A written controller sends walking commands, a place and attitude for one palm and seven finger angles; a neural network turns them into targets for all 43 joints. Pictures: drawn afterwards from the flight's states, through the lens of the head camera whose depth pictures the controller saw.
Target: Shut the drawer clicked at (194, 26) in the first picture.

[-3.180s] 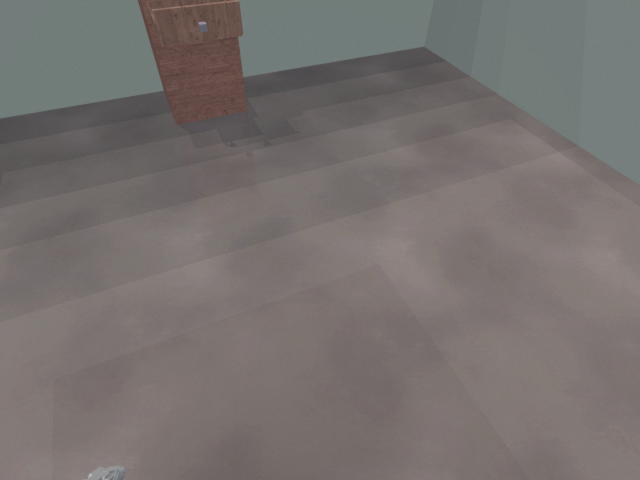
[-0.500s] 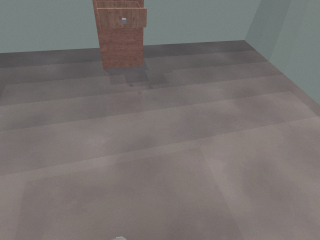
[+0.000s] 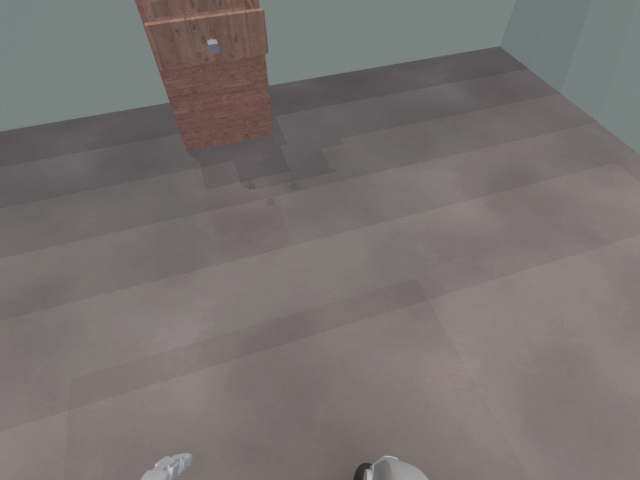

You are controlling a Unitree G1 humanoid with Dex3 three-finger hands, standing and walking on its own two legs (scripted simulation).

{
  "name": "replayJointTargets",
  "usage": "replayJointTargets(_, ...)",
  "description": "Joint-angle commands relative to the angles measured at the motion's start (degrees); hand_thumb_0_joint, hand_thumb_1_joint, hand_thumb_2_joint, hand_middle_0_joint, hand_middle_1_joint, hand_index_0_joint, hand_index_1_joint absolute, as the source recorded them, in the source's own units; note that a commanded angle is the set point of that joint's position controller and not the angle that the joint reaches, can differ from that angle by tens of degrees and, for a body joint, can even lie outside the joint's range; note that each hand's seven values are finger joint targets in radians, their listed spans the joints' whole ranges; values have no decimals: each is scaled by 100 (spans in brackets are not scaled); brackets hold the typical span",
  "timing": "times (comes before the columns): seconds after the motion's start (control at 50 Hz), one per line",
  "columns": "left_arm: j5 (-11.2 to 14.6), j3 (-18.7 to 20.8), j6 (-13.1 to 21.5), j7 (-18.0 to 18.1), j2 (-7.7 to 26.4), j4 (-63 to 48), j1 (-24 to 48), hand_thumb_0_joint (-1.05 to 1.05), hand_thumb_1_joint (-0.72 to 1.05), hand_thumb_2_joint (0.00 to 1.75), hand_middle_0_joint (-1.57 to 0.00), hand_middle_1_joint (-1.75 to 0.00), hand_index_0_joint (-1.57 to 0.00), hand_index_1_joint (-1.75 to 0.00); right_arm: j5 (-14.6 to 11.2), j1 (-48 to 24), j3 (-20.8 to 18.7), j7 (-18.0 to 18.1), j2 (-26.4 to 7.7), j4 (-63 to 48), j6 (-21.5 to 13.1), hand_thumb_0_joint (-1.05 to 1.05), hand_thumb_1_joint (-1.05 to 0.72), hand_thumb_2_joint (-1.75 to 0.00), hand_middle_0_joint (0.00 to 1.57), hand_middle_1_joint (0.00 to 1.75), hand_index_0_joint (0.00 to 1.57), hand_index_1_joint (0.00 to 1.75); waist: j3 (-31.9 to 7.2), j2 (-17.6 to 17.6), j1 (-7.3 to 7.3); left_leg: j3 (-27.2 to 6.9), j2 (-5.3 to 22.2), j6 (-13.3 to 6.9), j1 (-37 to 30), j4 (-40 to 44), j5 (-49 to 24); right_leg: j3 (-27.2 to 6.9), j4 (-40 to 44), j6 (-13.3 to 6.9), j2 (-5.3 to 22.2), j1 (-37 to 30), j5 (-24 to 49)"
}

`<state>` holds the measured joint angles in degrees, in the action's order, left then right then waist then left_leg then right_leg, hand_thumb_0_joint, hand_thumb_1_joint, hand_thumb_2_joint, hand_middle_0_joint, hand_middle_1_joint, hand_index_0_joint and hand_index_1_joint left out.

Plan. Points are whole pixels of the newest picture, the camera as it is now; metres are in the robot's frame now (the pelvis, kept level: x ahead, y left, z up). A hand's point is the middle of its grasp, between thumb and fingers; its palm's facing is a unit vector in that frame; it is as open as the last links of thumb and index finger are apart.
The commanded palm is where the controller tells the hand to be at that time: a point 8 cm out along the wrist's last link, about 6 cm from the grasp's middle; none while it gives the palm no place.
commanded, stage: walk to a spot facing it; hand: left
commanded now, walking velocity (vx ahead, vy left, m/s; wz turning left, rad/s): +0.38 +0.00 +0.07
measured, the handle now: (212, 44) +1.41 +0.38 -0.15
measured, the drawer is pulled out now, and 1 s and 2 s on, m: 0.22 0.22 0.22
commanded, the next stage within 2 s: turn to face it in 1.56 s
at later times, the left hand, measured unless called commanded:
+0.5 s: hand (183, 474) +0.16 +0.20 -0.17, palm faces +0.13 -0.98 -0.13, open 7.4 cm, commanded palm none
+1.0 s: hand (228, 242) +0.56 +0.19 -0.14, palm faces +0.03 -0.98 -0.21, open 7.4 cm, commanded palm none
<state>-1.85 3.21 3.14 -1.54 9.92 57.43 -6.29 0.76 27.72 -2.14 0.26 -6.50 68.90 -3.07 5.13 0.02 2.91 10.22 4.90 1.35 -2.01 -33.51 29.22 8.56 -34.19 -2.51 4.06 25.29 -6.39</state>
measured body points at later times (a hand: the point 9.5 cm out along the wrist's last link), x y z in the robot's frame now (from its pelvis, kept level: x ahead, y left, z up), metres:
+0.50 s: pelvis +0.23 +0.04 +0.01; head +0.24 +0.07 +0.46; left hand +0.15 +0.26 -0.16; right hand +0.35 -0.19 -0.12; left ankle +0.28 +0.14 -0.72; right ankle +0.12 -0.09 -0.67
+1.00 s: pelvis +0.45 +0.01 +0.01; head +0.47 -0.01 +0.46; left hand +0.55 +0.24 -0.12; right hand +0.38 -0.21 -0.16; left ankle +0.34 +0.13 -0.63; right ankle +0.51 -0.10 -0.71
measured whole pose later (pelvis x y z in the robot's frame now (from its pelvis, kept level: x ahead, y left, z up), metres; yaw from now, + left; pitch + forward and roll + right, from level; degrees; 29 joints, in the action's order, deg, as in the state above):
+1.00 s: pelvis +0.45 +0.01 +0.01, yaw +1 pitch -2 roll +0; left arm -1.3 3.1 4.3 -0.3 9.2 57.3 -7.8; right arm 0.8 21.9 -2.8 -0.4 -8.9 66.5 -0.9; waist 4.1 2.6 2.2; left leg 4.1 5.7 -0.7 17.8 -66.8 24.4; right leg 9.6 -35.6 -1.8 3.9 19.6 -14.2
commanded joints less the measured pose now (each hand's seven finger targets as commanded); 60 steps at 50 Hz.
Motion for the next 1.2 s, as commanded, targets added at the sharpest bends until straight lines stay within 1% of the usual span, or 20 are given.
replayJointTargets(0.0,114,387,36,163,1572,431,-2264,0,90,90,-20,-30,-20,-30,-104,-424,-152,39,-630,-752,-120,0,-90,-90,20,30,20,30,-1311,-1015,-980,-1018,-75,-350,3572,-4839,-88,-3804,2032,-1019,2407,-3222,-1541)
replayJointTargets(0.04,77,173,61,208,876,191,-1239,0,90,90,-20,-30,-20,-30,23,-862,-157,-2,-563,-782,-48,0,-90,-90,20,30,20,30,-179,-492,-576,-1122,428,-291,3670,-4536,-1036,-2597,2268,-667,1931,-1511,-1930)
replayJointTargets(0.08,40,46,132,226,517,212,-1054,0,90,90,-20,-30,-20,-30,77,-608,-113,-25,-368,-656,78,0,-90,-90,20,30,20,30,-100,-456,-256,-1005,492,-182,3264,-3964,-1327,-1620,2340,-479,1518,-853,-1137)
replayJointTargets(0.14,16,66,175,230,467,241,-1080,0,90,90,-20,-30,-20,-30,95,-469,-137,-71,-284,-676,195,0,-90,-90,20,30,20,30,-144,-654,-70,-783,492,-31,3152,-3155,-1558,-891,2405,-434,1221,-658,-752)
replayJointTargets(0.32,27,94,155,207,817,460,-1607,0,90,90,-20,-30,-20,-30,47,-1966,-104,-238,-480,-1356,30,0,-90,-90,20,30,20,30,89,-544,-437,-280,255,-92,2784,-435,-1674,-753,2124,-499,1341,-1695,-233)
replayJointTargets(0.36,50,110,112,200,857,484,-1611,0,90,90,-20,-30,-20,-30,58,-1744,-126,-209,-612,-1291,-4,0,-90,-90,20,30,20,30,56,-446,-266,-40,53,-153,2096,20,-1645,-545,1657,-389,1212,-1656,182)
replayJointTargets(0.38,75,115,97,200,832,478,-1571,0,90,90,-20,-30,-20,-30,82,-1245,-163,-169,-759,-1140,-39,0,-90,-90,20,30,20,30,-197,-210,-11,59,-104,-207,1213,399,-1750,-289,878,-265,987,-1432,661)
replayJointTargets(0.4,89,87,88,172,655,417,-1595,0,90,90,-20,-30,-20,-30,113,-457,-274,-108,-1200,-922,-77,0,-90,-90,20,30,20,30,-641,637,303,-715,374,-438,-18,755,-1528,33,-532,-23,625,-749,609)
replayJointTargets(0.42,144,36,80,121,306,230,-1617,0,90,90,-20,-30,-20,-30,166,312,-444,-42,-1900,-769,-88,0,-90,-90,20,30,20,30,-999,2051,511,-2847,1866,-1027,-831,1515,-1484,395,-2473,288,-144,527,-1740)
replayJointTargets(0.44,83,31,85,155,458,49,-1265,0,90,90,-20,-30,-20,-30,111,406,-410,7,-1880,-673,-42,0,-90,-90,20,30,20,30,-1058,1872,550,-3395,2218,-1254,-726,1991,-1104,-324,-3454,208,-150,1006,-2698)
replayJointTargets(0.5,52,76,50,61,395,111,-813,0,90,90,-20,-30,-20,-30,72,-600,-228,74,-1157,-936,-127,0,-90,-90,20,30,20,30,-207,500,100,-2369,1798,-1054,547,2110,-1582,-746,-3777,212,445,1256,-1519)
replayJointTargets(0.58,4,70,-180,58,89,223,-1227,0,90,90,-20,-30,-20,-30,52,-880,-202,101,-865,-937,-212,0,-90,-90,20,30,20,30,-216,609,-303,-1080,1306,-941,1059,2316,-2131,-590,-2916,393,539,746,-951)
replayJointTargets(0.8,28,89,-131,-16,268,-278,-21,0,90,90,-20,-30,-20,-30,106,-390,-243,57,-1108,-618,-118,0,-90,-90,20,30,20,30,121,572,-161,-647,1294,-857,720,1854,-2574,-68,-177,314,165,-71,-517)
replayJointTargets(0.84,0,151,-49,-1,466,28,-1013,0,90,90,-20,-30,-20,-30,80,-488,-223,56,-1107,-608,-88,0,-90,-90,20,30,20,30,-339,169,-664,-259,907,-610,936,493,-3413,185,408,173,-187,-1507,-385)
replayJointTargets(0.86,-30,249,30,42,846,300,-1889,0,90,90,-20,-30,-20,-30,21,-496,-197,17,-994,-631,-108,0,-90,-90,20,30,20,30,-857,-341,-1037,1,583,-405,1742,-974,-3089,-482,624,-60,346,-2842,-595)
replayJointTargets(0.88,-18,426,74,122,1589,481,-2660,0,90,90,-20,-30,-20,-30,-39,-390,-112,-19,-568,-834,-152,0,-90,-90,20,30,20,30,-1432,-1976,-1175,129,-179,-168,3332,-2897,-275,-2876,1346,-653,1981,-4040,-431)
replayJointTargets(0.9,98,380,34,167,1669,465,-2657,0,90,90,-20,-30,-20,-30,-60,-729,-120,-5,-759,-1029,-100,0,-90,-90,20,30,20,30,-1324,-1417,-1127,-575,-157,-236,3814,-3950,375,-3685,1916,-1005,2465,-3741,-623)
replayJointTargets(0.96,70,176,65,224,881,137,-1269,0,90,90,-20,-30,-20,-30,46,-1150,-168,-43,-661,-1014,-27,0,-90,-90,20,30,20,30,-301,-605,-585,-1049,493,-218,3871,-4119,-988,-2266,2223,-631,1901,-1788,-1569)
replayJointTargets(1.02,9,81,134,244,583,153,-1020,0,90,90,-20,-30,-20,-30,81,-678,-145,-91,-427,-853,128,0,-90,-90,20,30,20,30,-244,-771,-162,-792,504,-65,3251,-3157,-1245,-1044,2322,-403,1458,-1034,-863)
replayJointTargets(1.18,25,119,129,210,847,370,-1381,0,90,90,-20,-30,-20,-30,51,-1620,-122,-244,-461,-1319,65,0,-90,-90,20,30,20,30,22,-778,-343,-265,252,-84,2674,-593,-1580,-641,2197,-427,1351,-1397,-843)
